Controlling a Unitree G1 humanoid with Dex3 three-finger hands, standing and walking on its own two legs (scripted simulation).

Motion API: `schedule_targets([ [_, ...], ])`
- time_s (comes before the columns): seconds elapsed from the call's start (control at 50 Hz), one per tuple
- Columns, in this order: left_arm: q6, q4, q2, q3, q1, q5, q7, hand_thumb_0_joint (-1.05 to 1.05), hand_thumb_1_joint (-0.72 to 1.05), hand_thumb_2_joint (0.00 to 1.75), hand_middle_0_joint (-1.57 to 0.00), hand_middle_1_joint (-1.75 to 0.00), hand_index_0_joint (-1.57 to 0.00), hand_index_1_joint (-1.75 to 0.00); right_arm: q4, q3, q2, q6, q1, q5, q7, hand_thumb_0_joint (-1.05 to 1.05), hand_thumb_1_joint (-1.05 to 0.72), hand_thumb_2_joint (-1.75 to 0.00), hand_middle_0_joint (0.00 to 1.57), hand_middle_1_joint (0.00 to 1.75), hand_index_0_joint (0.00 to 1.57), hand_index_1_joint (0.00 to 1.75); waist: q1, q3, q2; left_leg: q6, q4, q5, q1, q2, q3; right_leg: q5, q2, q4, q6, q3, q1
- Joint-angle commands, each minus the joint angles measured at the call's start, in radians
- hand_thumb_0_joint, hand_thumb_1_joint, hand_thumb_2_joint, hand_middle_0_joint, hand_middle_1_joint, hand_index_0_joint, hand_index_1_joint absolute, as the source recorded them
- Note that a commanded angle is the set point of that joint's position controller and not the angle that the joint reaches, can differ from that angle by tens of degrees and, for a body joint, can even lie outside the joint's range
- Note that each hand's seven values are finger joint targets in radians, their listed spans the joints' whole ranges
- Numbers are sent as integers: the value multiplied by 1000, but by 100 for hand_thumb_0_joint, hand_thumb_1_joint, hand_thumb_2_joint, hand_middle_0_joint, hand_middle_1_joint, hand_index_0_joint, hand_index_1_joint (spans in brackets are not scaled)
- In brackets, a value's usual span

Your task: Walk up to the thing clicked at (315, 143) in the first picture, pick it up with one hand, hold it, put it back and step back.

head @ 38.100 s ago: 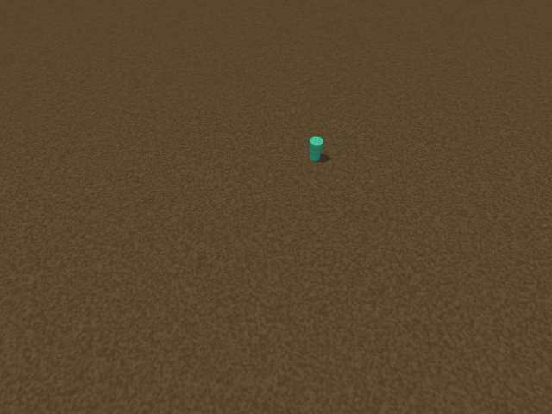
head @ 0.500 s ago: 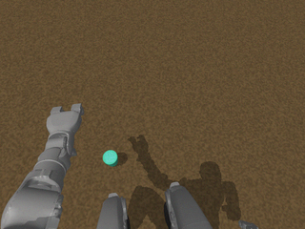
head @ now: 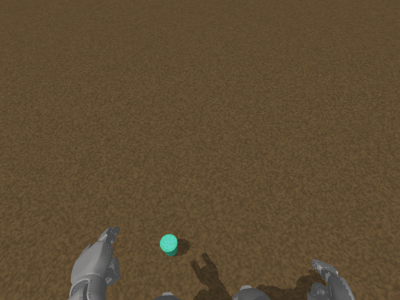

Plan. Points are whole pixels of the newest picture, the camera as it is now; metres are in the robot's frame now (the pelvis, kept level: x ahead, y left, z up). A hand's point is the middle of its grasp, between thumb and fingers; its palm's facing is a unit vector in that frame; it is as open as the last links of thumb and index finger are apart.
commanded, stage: stand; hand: left
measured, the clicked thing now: (170, 246) +0.41 +0.14 -0.66
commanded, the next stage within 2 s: none
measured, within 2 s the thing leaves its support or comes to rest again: neither
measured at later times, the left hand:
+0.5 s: hand (112, 292) +0.17 +0.18 -0.06, palm faces +0.01 -0.96 -0.28, open 7.4 cm
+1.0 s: hand (112, 289) +0.17 +0.18 -0.05, palm faces +0.07 -0.98 -0.20, open 7.4 cm
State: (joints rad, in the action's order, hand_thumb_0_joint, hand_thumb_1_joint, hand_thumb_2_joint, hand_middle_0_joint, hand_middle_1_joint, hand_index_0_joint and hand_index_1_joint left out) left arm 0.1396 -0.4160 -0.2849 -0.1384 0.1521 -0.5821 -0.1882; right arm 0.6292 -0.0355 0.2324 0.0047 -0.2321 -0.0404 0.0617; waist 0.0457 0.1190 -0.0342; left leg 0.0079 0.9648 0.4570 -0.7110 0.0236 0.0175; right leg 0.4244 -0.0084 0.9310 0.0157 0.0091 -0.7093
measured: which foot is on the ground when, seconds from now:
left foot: down 0.00-1.00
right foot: down 0.00-1.00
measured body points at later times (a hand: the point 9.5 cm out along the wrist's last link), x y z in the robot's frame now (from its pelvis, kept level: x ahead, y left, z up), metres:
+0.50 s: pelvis +0.01 +0.00 +0.00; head +0.04 +0.00 +0.45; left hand +0.17 +0.23 -0.03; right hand +0.19 -0.24 -0.07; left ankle +0.01 +0.12 -0.68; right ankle +0.02 -0.13 -0.68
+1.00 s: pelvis +0.02 +0.00 +0.00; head +0.04 +0.00 +0.45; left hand +0.17 +0.23 -0.03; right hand +0.19 -0.25 -0.06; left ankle +0.01 +0.12 -0.68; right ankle +0.02 -0.13 -0.68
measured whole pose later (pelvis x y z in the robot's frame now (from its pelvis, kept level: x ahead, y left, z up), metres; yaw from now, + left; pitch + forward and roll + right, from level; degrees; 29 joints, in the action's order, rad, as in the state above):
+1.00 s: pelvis +0.02 +0.00 +0.00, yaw +1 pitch +10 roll -2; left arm 0.45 0.14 -0.23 0.03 0.51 0.06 -0.02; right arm 0.51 0.02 0.22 -0.21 -0.28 -0.02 0.17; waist 0.03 0.16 -0.04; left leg 0.02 1.02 0.51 -0.69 0.03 0.06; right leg 0.48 0.00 0.96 0.01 0.05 -0.66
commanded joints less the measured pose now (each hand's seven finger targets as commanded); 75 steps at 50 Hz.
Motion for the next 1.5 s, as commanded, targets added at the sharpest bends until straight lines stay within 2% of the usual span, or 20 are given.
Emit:
schedule_targets([
  [0.0,2,348,-110,76,41,117,-8,0,90,90,-20,-30,-20,-30,-172,-35,121,-79,45,-4,22,0,-90,-90,20,30,20,30,6,145,16,-21,-188,-153,174,-34,-18,-140,26,-194,-19,28,154],
  [0.1,17,517,-108,93,167,227,33,0,90,90,-20,-30,-20,-30,-215,-24,109,-127,70,-5,41,0,-90,-90,20,30,20,30,-2,99,7,-25,-191,-123,157,-41,-27,-104,24,-201,-21,28,149],
  [0.22,41,595,-88,117,248,343,89,0,90,90,-20,-30,-20,-30,-248,-15,116,-180,66,6,53,0,-90,-90,20,30,20,30,11,63,-4,-24,-178,-118,142,-34,-10,-99,22,-178,-21,38,113],
  [0.28,61,618,-76,143,258,411,109,0,90,90,-20,-30,-20,-30,-257,-9,114,-203,55,13,57,0,-90,-90,20,30,20,30,18,98,-6,-24,-157,-142,150,-32,-7,-123,22,-157,-22,37,114],
  [0.36,105,643,-61,180,302,509,127,0,90,90,-20,-30,-20,-30,-270,-2,112,-222,49,20,67,0,-90,-90,20,30,20,30,4,123,-4,-19,-142,-187,140,-25,7,-153,25,-131,-23,48,124],
  [0.4,135,664,-57,203,331,545,134,0,90,90,-20,-30,-20,-30,-280,2,107,-225,42,22,75,0,-90,-90,20,30,20,30,-11,154,-23,-18,-130,-210,141,-30,2,-175,22,-130,-25,47,141],
  [0.44,164,679,-46,208,328,578,140,0,90,90,-20,-30,-20,-30,-289,9,107,-230,40,21,84,0,-90,-90,20,30,20,30,-7,157,6,-22,-121,-217,126,-31,3,-188,24,-132,-20,49,152],
  [0.5,204,684,-43,230,343,609,146,0,90,90,-20,-30,-20,-30,-294,12,106,-233,34,20,98,0,-90,-90,20,30,20,30,-17,157,-3,-21,-112,-229,120,-29,0,-198,24,-128,-20,50,151],
  [0.64,248,717,-36,239,337,640,156,0,90,90,-20,-30,-20,-30,-298,12,107,-249,13,20,115,0,-90,-90,20,30,20,30,-16,141,6,-21,-105,-223,97,-26,8,-190,23,-122,-18,55,136],
  [0.78,255,730,-36,232,334,633,159,0,90,90,-20,-30,-20,-30,-293,8,109,-264,1,23,119,0,-90,-90,20,30,20,30,-12,117,-7,-19,-107,-193,93,-24,10,-164,25,-126,-18,53,116],
  [0.9,263,743,-40,233,337,631,160,0,90,90,-20,-30,-20,-30,-281,8,110,-274,-1,26,123,0,-90,-90,20,30,20,30,-7,144,-7,-20,-94,-217,115,-22,10,-187,22,-125,-17,49,128],
  [1.04,267,733,-43,227,332,627,160,0,90,90,-20,-30,-20,-30,-276,9,112,-280,14,29,125,0,-90,-90,20,30,20,30,-9,108,-21,-18,-116,-171,98,-21,18,-138,27,-132,-18,58,108],
  [1.12,266,743,-51,234,334,627,161,0,90,90,-20,-30,-20,-30,-268,8,111,-284,7,29,128,0,-90,-90,20,30,20,30,-5,129,-8,-22,-103,-181,110,-25,11,-152,24,-134,-16,49,120],
  [1.14,266,753,-35,210,321,629,164,0,90,90,-20,-30,-20,-30,-273,11,110,-285,13,30,126,0,-90,-90,20,30,20,30,-1,135,-22,-19,-107,-199,121,-23,14,-166,26,-129,-17,51,119],
  [1.16,266,752,-52,233,329,629,162,0,90,90,-20,-30,-20,-30,-262,5,117,-285,6,31,126,0,-90,-90,20,30,20,30,-5,130,-30,-15,-116,-203,120,-19,23,-160,27,-120,-22,55,120],
  [1.18,266,753,-40,221,324,628,159,0,90,90,-20,-30,-20,-30,-268,9,110,-286,13,30,127,0,-90,-90,20,30,20,30,-5,128,-29,-15,-113,-204,117,-19,23,-163,27,-122,-20,58,116],
  [1.28,263,730,-47,233,330,628,158,0,90,90,-20,-30,-20,-30,-264,10,108,-287,13,32,128,0,-90,-90,20,30,20,30,-7,118,-3,-22,-103,-185,100,-24,17,-155,25,-134,-15,54,121],
  [1.38,264,747,-43,223,325,629,162,0,90,90,-20,-30,-20,-30,-258,5,116,-289,11,32,129,0,-90,-90,20,30,20,30,-4,125,-23,-18,-116,-181,116,-19,23,-145,28,-129,-19,56,117],
  [1.44,266,730,-51,237,337,629,158,0,90,90,-20,-30,-20,-30,-257,6,114,-289,17,31,131,0,-90,-90,20,30,20,30,-12,103,-6,-20,-117,-152,93,-21,22,-118,27,-138,-18,58,112],
  [1.48,260,753,-54,235,331,630,160,0,90,90,-20,-30,-20,-30,-256,6,112,-290,15,32,128,0,-90,-90,20,30,20,30,-14,131,-29,-15,-124,-165,106,-18,28,-124,30,-125,-22,58,116],
])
